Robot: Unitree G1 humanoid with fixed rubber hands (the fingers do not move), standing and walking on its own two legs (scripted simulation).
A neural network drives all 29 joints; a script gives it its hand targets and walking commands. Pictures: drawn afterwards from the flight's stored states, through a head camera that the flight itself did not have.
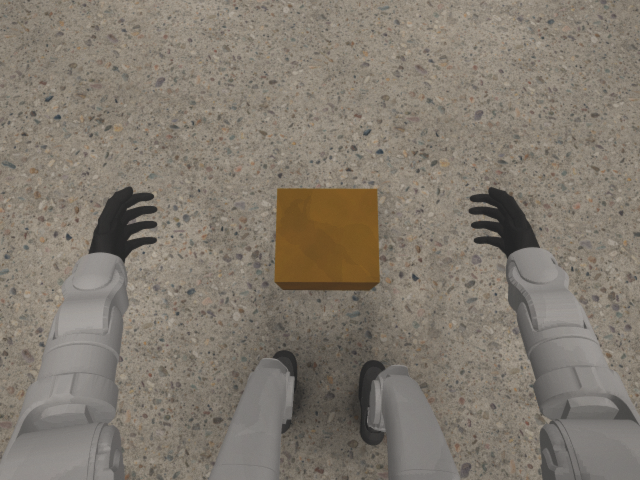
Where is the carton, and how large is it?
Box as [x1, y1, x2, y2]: [274, 188, 379, 289]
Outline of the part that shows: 277,188 274,281 283,289 370,289 379,282 376,189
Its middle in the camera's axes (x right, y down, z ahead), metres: +0.02 +0.00 +1.00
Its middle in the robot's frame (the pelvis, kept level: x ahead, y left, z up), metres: +0.50 +0.01 -0.60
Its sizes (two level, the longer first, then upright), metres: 0.241 0.226 0.199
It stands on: the floor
